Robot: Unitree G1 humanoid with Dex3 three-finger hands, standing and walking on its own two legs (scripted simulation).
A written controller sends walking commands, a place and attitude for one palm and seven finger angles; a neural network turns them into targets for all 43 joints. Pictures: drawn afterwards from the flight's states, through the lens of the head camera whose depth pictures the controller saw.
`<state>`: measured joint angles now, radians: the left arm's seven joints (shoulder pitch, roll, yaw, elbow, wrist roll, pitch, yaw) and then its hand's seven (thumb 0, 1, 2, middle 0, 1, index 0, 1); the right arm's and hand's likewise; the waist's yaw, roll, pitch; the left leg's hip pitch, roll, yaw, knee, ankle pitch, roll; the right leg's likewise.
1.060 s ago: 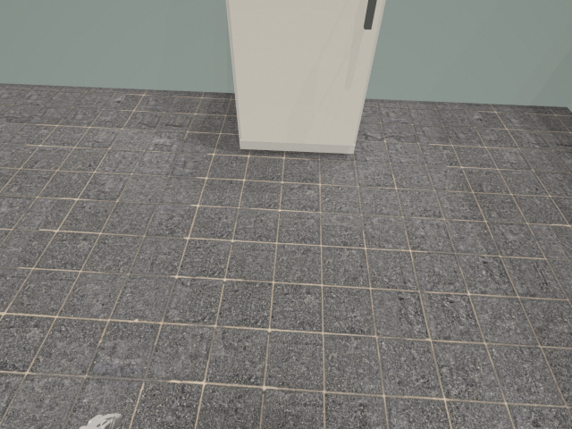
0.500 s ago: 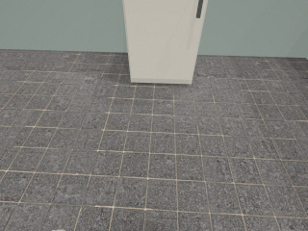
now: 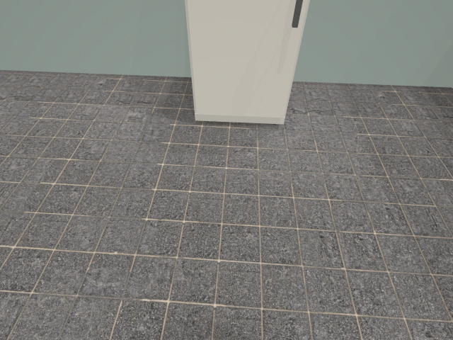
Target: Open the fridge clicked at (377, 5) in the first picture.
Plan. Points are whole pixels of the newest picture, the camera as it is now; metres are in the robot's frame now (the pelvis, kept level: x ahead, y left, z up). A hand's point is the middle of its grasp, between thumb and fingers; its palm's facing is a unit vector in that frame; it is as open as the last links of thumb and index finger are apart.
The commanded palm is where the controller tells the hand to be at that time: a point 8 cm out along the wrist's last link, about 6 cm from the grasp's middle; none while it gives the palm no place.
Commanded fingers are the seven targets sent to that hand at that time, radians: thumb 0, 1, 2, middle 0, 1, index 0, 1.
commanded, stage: look at it before walking up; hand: right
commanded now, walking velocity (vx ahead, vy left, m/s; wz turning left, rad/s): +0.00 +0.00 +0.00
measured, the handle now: out of the picture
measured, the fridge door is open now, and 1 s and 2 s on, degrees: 0 0 0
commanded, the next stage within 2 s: walk to a spot facing it in 0.48 s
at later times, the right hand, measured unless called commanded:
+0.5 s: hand out of the picture +0.08 -0.25 -0.16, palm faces -0.02 +0.94 -0.33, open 7.3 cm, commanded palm none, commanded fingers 0.00 -0.90 -0.90 0.20 0.30 0.20 0.30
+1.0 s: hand out of the picture +0.04 -0.22 -0.19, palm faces +0.07 +0.99 -0.14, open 7.3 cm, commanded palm none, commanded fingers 0.00 -0.90 -0.90 0.20 0.30 0.20 0.30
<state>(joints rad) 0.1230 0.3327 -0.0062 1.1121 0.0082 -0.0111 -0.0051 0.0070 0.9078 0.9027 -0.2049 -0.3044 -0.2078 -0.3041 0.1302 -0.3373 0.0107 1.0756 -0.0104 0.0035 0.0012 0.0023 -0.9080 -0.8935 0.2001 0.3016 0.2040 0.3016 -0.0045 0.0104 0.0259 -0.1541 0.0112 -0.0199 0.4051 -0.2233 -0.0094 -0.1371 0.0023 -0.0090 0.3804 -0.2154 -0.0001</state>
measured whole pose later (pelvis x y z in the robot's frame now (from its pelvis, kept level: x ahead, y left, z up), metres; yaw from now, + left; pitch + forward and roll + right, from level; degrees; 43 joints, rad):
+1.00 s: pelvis +0.09 -0.04 -0.01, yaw -4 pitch +0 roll +1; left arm 0.40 0.14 0.00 1.11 0.02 -0.06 0.01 0.00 0.91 0.90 -0.20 -0.30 -0.21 -0.30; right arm 0.35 -0.20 -0.02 1.12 -0.02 0.02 0.01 0.00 -0.91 -0.89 0.20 0.30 0.20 0.30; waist 0.02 0.05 0.01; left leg -0.37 0.06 0.05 1.04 -0.44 -0.01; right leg -0.11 0.01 -0.07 0.49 -0.37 -0.05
